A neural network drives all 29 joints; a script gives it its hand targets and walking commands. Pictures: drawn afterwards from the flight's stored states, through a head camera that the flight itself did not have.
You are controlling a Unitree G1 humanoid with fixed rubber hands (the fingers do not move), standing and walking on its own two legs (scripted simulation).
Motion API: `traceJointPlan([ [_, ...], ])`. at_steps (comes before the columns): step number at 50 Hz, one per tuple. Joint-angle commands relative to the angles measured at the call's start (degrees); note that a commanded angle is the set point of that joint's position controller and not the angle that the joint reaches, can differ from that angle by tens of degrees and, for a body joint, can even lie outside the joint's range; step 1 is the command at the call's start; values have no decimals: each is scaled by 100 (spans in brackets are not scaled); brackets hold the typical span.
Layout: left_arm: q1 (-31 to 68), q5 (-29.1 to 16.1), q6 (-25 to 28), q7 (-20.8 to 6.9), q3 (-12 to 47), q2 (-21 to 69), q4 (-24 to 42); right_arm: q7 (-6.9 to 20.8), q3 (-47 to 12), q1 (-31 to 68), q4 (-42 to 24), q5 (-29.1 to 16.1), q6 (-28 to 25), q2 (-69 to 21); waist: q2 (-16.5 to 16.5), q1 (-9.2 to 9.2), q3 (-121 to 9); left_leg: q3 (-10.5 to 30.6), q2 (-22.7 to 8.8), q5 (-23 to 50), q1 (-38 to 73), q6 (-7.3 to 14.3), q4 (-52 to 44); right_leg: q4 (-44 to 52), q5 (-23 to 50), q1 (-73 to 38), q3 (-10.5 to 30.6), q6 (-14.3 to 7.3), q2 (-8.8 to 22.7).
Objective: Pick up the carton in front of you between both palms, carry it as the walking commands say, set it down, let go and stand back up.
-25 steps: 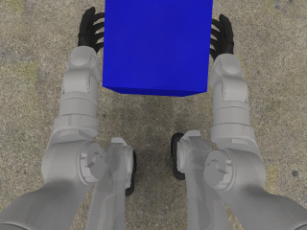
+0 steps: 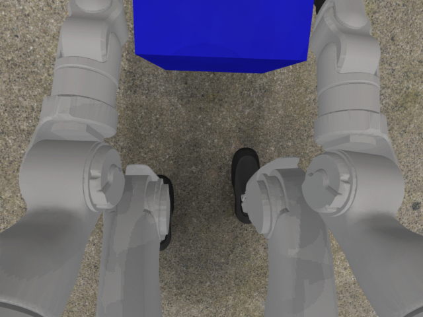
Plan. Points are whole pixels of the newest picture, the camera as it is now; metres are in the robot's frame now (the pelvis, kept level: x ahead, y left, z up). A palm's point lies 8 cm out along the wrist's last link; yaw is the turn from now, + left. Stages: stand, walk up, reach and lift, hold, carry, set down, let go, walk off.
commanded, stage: set down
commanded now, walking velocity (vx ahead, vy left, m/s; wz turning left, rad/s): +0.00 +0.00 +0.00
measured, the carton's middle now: (219, 0) +0.56 -0.05 -0.23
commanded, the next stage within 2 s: none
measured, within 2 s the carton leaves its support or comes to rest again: rests again in 0.84 s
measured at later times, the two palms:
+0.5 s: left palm out of the picture +0.56 +0.11 -0.20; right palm (323, 2) +0.54 -0.20 -0.18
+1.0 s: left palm out of the picture +0.56 +0.10 -0.21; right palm (324, 9) +0.53 -0.21 -0.20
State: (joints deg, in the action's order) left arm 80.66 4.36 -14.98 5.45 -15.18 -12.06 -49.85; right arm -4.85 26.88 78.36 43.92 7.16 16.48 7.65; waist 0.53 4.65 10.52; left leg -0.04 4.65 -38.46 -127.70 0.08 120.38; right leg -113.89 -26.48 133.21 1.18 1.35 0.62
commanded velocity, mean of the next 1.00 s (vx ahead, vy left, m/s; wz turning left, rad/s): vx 0.00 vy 0.00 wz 0.00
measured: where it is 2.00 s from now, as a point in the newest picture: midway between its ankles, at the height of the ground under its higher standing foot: (203, 211)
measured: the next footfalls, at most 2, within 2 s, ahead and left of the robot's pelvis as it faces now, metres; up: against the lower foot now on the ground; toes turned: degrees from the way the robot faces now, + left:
none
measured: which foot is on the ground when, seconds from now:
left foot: down 0.00-1.00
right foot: down 0.00-1.00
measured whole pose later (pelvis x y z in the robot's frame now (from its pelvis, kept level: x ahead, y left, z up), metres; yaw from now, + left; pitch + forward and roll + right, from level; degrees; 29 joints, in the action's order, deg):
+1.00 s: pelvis -0.01 +0.00 -0.04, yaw +0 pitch +36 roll -2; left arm 88.5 8.1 -11.5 -1.1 -15.8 -12.8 -57.8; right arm 1.5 28.8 84.8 59.1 4.1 11.2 16.5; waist -2.0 3.9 23.6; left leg 1.2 6.1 -40.2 -125.6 -0.6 129.6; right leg -122.5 -28.2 130.7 1.3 2.5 -0.7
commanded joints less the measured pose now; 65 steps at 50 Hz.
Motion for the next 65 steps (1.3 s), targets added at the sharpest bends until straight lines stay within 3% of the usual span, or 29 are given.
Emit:
traceJointPlan([
  [1, 3276, -672, 248, -1482, 2325, 4972, 539, 1574, -2345, 2592, 239, -743, -110, -5061, 645, 26, -6619, -180, 360, 2241, 2598, -126, -1166, -12, 2218, -4453, -493, -36, -602],
  [9, 3421, -1002, 321, -1378, 2758, 5220, 862, 1675, -2472, 2616, 200, -1074, -166, -5176, 858, 182, -7223, -24, 326, 3433, 3665, -165, -767, -307, 2660, -3886, -622, 17, -575],
  [17, 3302, -771, 426, -1414, 2284, 4945, 256, 1649, -2086, 2634, 537, -871, -251, -4978, 718, 150, -5854, -139, 374, 2239, 2245, -95, -763, -348, 2135, -3855, -507, -11, -572],
  [22, 3354, -669, 462, -1450, 2049, 4664, 8, 1643, -1865, 2680, 786, -787, -294, -4831, 677, 103, -5247, -155, 342, 1725, 1901, -43, -762, -340, 1711, -3729, -460, -27, -580],
  [28, 3639, -725, 529, -1451, 2116, 4453, 50, 1636, -1715, 2752, 1051, -831, -388, -4645, 795, 136, -4922, -135, 290, 1610, 1814, -45, -690, -416, 1642, -3681, -394, -84, -568],
  [35, 3105, -417, 452, -1496, 1766, 4169, -398, 1668, -1512, 2679, 1347, -724, -414, -4336, 562, 13, -4064, -56, 277, 1414, 1671, 40, -662, -448, 1321, -3397, -382, -77, -576],
  [45, 2501, 84, 308, -1529, 1294, 3744, -932, 1691, -1275, 2644, 1495, -620, -435, -3780, 497, -223, -3256, 11, 233, 1237, 1589, 132, -632, -493, 1000, -3051, -317, -63, -583],
  [53, 2344, 343, 290, -1485, 1095, 3265, -1013, 1605, -990, 2466, 1664, -502, -499, -3245, 540, -220, -2925, 68, 175, 1132, 1789, 92, -633, -560, 798, -2977, -350, -28, -520],
  [56, 2319, 364, 392, -1301, 962, 2437, -1005, 1404, -733, 2300, 1711, -493, -647, -2466, 512, -154, -3090, 52, 97, 1190, 1968, -9, -654, -571, 830, -3194, -424, 64, -430],
  [57, 2225, 367, 447, -1150, 816, 1742, -992, 1237, -516, 2114, 1762, -466, -736, -1795, 509, -120, -3173, 43, 47, 1224, 2057, -65, -672, -563, 853, -3288, -461, 109, -378],
  [60, 2153, 180, 718, -334, 473, -1370, -741, 345, 10, 1588, 1879, -478, -1155, 1230, 527, -68, -3797, 39, -69, 1443, 2597, -259, -657, -516, 1112, -3607, -538, 164, -265],
  [62, 2650, -375, 827, -97, 791, -1813, -725, 19, -261, 1982, 1841, -907, -1357, 1822, 587, 33, -4415, 106, -104, 1726, 2753, -271, -512, -617, 1506, -3838, -486, 140, -229],
  [65, 3089, -1136, 940, -94, 1397, -1784, -674, -90, -700, 2345, 1864, -1393, -1528, 2077, 718, 316, -4973, 184, -187, 2073, 2730, -275, -419, -712, 2017, -3998, -381, 21, -126],
])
